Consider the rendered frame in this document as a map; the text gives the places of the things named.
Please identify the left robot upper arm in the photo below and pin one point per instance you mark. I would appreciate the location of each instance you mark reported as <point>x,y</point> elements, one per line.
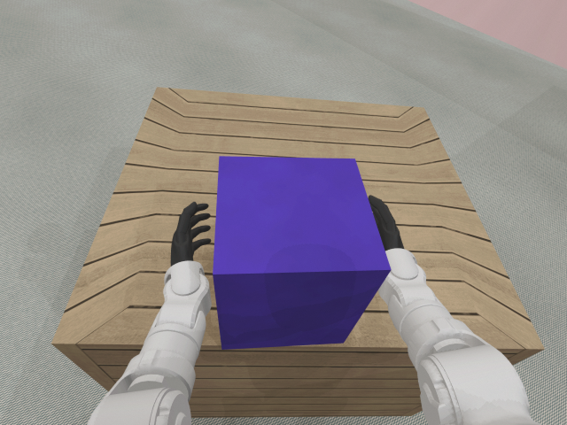
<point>162,406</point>

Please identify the pedestal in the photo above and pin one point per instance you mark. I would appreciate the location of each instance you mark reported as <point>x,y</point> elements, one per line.
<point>174,162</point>

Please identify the robot left forearm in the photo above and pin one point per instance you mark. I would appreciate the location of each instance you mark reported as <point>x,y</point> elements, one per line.
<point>173,343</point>

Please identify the carton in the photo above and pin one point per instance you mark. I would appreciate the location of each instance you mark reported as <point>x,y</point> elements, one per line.
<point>297,253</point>

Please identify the robot right forearm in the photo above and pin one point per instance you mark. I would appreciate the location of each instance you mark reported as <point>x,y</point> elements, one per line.
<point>423,323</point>

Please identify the right robot upper arm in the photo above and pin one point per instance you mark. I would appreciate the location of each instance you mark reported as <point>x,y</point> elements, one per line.
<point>471,386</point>

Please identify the robot left hand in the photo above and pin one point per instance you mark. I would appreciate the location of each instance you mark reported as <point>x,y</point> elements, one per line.
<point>182,248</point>

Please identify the robot right hand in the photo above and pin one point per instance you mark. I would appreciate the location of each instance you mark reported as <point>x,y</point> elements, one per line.
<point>390,235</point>

